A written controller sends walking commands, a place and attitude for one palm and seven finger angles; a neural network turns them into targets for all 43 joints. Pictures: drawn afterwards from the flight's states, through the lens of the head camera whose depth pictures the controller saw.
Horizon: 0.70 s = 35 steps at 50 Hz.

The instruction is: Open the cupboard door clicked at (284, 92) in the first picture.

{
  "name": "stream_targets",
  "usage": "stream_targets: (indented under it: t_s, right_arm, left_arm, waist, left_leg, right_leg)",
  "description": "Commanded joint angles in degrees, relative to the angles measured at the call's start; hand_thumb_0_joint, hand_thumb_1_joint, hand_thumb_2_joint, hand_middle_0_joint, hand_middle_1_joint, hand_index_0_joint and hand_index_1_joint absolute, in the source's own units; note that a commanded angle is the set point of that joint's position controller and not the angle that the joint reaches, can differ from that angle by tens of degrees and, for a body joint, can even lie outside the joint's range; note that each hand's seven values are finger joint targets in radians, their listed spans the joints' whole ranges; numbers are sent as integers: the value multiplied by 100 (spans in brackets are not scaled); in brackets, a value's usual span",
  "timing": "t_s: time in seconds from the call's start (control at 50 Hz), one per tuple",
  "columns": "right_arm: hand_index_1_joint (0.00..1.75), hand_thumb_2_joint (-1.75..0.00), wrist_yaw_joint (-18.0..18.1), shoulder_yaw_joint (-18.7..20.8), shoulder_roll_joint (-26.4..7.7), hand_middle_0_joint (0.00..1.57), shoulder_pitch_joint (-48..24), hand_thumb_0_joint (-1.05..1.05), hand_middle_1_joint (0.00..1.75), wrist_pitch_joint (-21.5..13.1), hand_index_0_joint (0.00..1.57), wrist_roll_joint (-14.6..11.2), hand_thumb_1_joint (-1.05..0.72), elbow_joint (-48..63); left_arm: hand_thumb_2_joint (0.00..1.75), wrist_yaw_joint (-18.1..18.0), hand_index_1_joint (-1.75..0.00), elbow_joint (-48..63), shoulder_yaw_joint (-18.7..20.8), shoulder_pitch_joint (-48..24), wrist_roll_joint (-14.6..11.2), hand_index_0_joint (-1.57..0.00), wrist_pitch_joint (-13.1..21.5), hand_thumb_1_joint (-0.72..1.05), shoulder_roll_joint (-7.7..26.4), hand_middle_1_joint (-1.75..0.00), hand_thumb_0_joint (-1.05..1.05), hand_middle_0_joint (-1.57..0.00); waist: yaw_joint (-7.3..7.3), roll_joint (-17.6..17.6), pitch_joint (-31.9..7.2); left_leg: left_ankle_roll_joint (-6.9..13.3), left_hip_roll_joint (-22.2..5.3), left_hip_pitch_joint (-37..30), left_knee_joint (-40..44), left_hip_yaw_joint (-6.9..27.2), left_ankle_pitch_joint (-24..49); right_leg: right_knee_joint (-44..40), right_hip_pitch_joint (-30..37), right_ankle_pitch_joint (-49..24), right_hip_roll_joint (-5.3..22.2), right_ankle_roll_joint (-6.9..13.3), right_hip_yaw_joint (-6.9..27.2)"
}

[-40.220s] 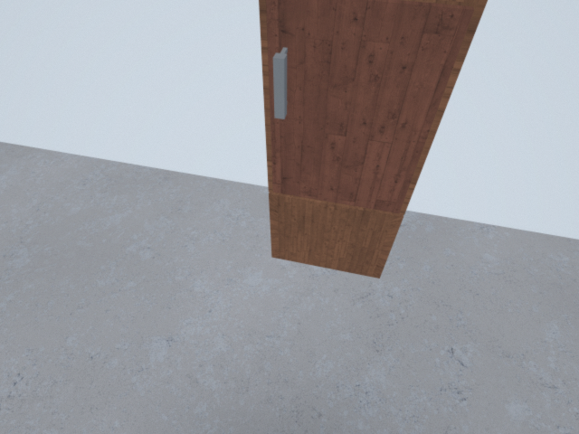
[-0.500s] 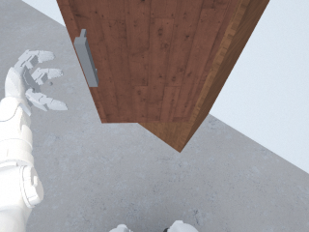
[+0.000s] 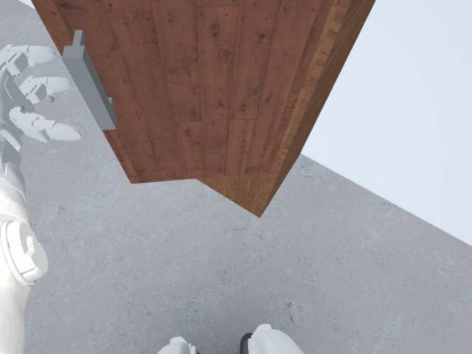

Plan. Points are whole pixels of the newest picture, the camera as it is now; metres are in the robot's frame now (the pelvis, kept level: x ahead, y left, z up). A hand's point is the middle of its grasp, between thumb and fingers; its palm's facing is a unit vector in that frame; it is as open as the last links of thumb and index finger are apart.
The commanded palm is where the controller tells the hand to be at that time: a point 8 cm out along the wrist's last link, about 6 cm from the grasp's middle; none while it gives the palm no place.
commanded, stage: move the hooked fingers beside the handle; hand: left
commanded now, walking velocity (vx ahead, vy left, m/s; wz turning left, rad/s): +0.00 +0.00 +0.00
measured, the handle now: (95, 83) +0.54 +0.19 +0.10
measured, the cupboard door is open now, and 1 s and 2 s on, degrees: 40 40 40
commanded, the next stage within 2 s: slide the fingers in behind the handle in 1.30 s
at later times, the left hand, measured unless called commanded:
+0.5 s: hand (40, 116) +0.47 +0.25 +0.11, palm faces +0.07 -1.00 +0.00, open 14.0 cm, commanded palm +0.45 +0.30 +0.10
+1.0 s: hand (46, 107) +0.49 +0.25 +0.10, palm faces +0.05 -1.00 -0.03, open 14.0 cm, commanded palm +0.46 +0.30 +0.10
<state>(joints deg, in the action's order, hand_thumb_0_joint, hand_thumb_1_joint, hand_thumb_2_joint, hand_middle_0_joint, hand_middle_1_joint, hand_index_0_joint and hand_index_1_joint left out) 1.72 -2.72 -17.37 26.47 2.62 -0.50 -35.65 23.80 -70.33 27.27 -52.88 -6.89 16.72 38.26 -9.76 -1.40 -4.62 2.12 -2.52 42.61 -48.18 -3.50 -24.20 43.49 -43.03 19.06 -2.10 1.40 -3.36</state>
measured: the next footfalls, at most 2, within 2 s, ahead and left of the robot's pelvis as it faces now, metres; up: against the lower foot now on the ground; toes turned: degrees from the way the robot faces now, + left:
none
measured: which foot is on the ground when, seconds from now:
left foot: down 0.00-1.00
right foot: down 0.00-1.00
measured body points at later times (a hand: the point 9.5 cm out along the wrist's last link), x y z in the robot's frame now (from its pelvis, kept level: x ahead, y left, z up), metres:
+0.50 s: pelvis +0.00 +0.00 +0.00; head +0.10 +0.01 +0.44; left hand +0.46 +0.31 +0.11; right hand +0.05 -0.27 -0.11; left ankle -0.02 +0.09 -0.70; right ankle +0.01 -0.11 -0.70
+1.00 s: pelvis -0.01 +0.00 +0.00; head +0.11 +0.01 +0.43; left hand +0.48 +0.30 +0.11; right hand -0.03 -0.27 -0.11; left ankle -0.02 +0.09 -0.70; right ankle +0.01 -0.11 -0.70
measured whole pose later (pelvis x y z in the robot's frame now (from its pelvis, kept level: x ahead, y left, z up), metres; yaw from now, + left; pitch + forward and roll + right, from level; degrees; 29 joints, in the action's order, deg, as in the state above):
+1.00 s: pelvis -0.01 +0.00 +0.00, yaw +0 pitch +18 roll -2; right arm 1.7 -3.2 -16.8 26.4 3.5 -0.7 -34.2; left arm 21.9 -68.6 28.6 -50.5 -6.0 18.1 38.1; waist -9.8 -1.2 -3.9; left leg 2.2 -2.8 42.8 -49.3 -3.7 -24.3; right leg 44.4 -43.3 18.9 -2.4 1.4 -3.1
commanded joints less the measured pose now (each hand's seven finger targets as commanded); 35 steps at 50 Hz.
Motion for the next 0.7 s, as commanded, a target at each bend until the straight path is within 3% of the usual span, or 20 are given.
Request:
stream_targets:
  t_s: [0.0,0.02,0.06,0.08,0.14,0.16,0.18,0.2,0.24,0.28,0.32,0.36,0.42,0.46,0.54,0.56,0.62,0.66,0.68]
  right_arm:
    - [30,-90,105,416,-1027,20,795,0,30,-24,20,11,-90,458]
    - [30,-90,103,434,-1005,20,801,0,30,-14,20,18,-90,481]
    - [30,-90,75,441,-954,20,762,0,30,-19,20,26,-90,487]
    - [30,-90,57,480,-947,20,783,0,30,-22,20,34,-90,443]
    - [30,-90,49,468,-908,20,687,0,30,-32,20,3,-90,370]
    - [30,-90,47,470,-901,20,680,0,30,-32,20,-13,-90,383]
    - [30,-90,49,473,-916,20,671,0,30,-20,20,-20,-90,350]
    - [30,-90,52,455,-906,20,636,0,30,-12,20,-34,-90,365]
    - [30,-90,63,431,-922,20,590,0,30,11,20,-42,-90,405]
    - [30,-90,66,420,-924,20,548,0,30,11,20,-42,-90,479]
    - [30,-90,80,410,-917,20,493,0,30,9,20,-47,-90,522]
    - [30,-90,79,415,-893,20,458,0,30,-26,20,-33,-90,586]
    - [30,-90,107,401,-909,20,426,0,30,-54,20,-41,-90,440]
    - [30,-90,138,376,-910,20,383,0,30,-80,20,-41,-90,433]
    - [30,-90,161,326,-927,20,391,0,30,-144,20,-42,-90,314]
    - [30,-90,174,337,-932,20,424,0,30,-162,20,-30,-90,301]
    - [30,-90,178,338,-975,20,467,0,30,-186,20,-17,-90,256]
    - [30,-90,170,329,-968,20,517,0,30,-216,20,-7,-90,267]
    - [30,-90,159,337,-991,20,532,0,30,-212,20,10,-90,236]
  left_arm:
    - [30,-56,-120,1475,367,-2018,-105,-30,293,-50,1800,-120,0,-30]
    - [30,-118,-120,1673,531,-1941,-114,-30,393,-50,1924,-120,0,-30]
    - [30,-217,-120,2302,374,-2292,-161,-30,652,-50,1720,-120,0,-30]
    - [30,-266,-120,2462,516,-2214,-166,-30,739,-50,1807,-120,0,-30]
    - [30,-262,-120,2291,294,-2019,-228,-30,712,-50,1417,-120,0,-30]
    - [30,-217,-120,2247,161,-1910,-272,-30,642,-50,1217,-120,0,-30]
    - [30,-201,-120,2026,279,-1629,-263,-30,531,-50,1296,-120,0,-30]
    - [30,-149,-120,1824,83,-1466,-256,-30,395,-50,1088,-120,0,-30]
    - [30,-107,-120,1466,85,-1256,-221,-30,168,-50,1135,-120,0,-30]
    - [30,-80,-120,1509,141,-1199,-258,-30,125,-50,1178,-120,0,-30]
    - [30,-100,-120,1718,69,-1482,-255,-30,232,-50,1179,-120,0,-30]
    - [30,-149,-120,2056,42,-1684,-316,-30,455,-50,1100,-120,0,-30]
    - [30,-183,-120,1886,210,-2124,-307,-30,636,-50,1389,-120,0,-30]
    - [30,-163,-120,1844,101,-2313,-259,-30,660,-50,1343,-120,0,-30]
    - [30,-87,-120,1389,-275,-2514,-104,-30,497,-50,1119,-120,0,-30]
    - [30,-76,-120,1479,-290,-2629,-131,-30,513,-50,1078,-120,0,-30]
    - [30,-73,-120,1365,-139,-2653,-206,-30,479,-50,1227,-120,0,-30]
    - [30,-95,-120,1314,-203,-2729,-244,-30,488,-50,1080,-120,0,-30]
    - [30,-135,-120,1292,-30,-2758,-216,-30,496,-50,1306,-120,0,-30]
  waist:
    - [217,-523,-2598]
    - [287,-543,-2727]
    - [222,-985,-2948]
    - [274,-1058,-3183]
    - [209,-962,-2911]
    - [198,-990,-2841]
    - [276,-920,-2753]
    - [231,-835,-2576]
    - [262,-453,-2165]
    - [312,-420,-2162]
    - [252,-320,-2116]
    - [241,-438,-2341]
    - [137,-296,-2297]
    - [109,-598,-2257]
    - [-22,-780,-2113]
    - [-35,-883,-2245]
    - [-2,-715,-2518]
    - [-42,-693,-2483]
    - [12,-676,-2549]
  left_leg:
    - [6,96,-1461,442,450,2664]
    - [1,92,-1515,410,441,2797]
    - [-50,64,-2015,352,511,3166]
    - [-84,35,-2294,313,558,3462]
    - [-96,18,-2316,343,568,3425]
    - [-82,14,-2388,343,565,3544]
    - [-86,10,-2306,361,557,3599]
    - [-65,24,-2169,401,515,3451]
    - [-5,74,-1637,490,441,2929]
    - [15,102,-1578,508,391,2901]
    - [17,114,-1489,520,394,2645]
    - [13,120,-1682,460,404,2781]
    - [10,124,-1528,433,441,2392]
    - [10,143,-1563,421,449,2271]
    - [-17,136,-1528,424,541,1891]
    - [-26,136,-1706,394,584,2102]
    - [-49,113,-1692,356,626,2114]
    - [-50,116,-1719,341,657,2230]
    - [-62,100,-1676,332,659,2230]
  right_leg:
    - [-242,1533,-2220,-64,-37,267]
    - [-217,1635,-2352,-64,-31,281]
    - [-142,1447,-2387,-95,11,248]
    - [-150,1432,-2445,-115,-2,247]
    - [-216,1339,-2325,-112,-23,205]
    - [-229,1304,-2364,-120,-9,192]
    - [-250,1345,-2410,-105,-15,193]
    - [-288,1329,-2382,-94,-35,190]
    - [-321,1504,-2364,-62,-43,193]
    - [-313,1636,-2501,-43,-35,218]
    - [-316,1624,-2383,-33,-39,239]
    - [-254,1618,-2427,-54,-16,266]
    - [-264,1637,-2228,-48,-44,313]
    - [-254,1489,-2044,-25,-14,319]
    - [-301,1076,-1527,-3,-15,287]
    - [-256,1038,-1609,-13,13,251]
    - [-234,1073,-1582,-21,-7,238]
    - [-194,963,-1596,-44,9,193]
    - [-182,1016,-1607,-39,-8,205]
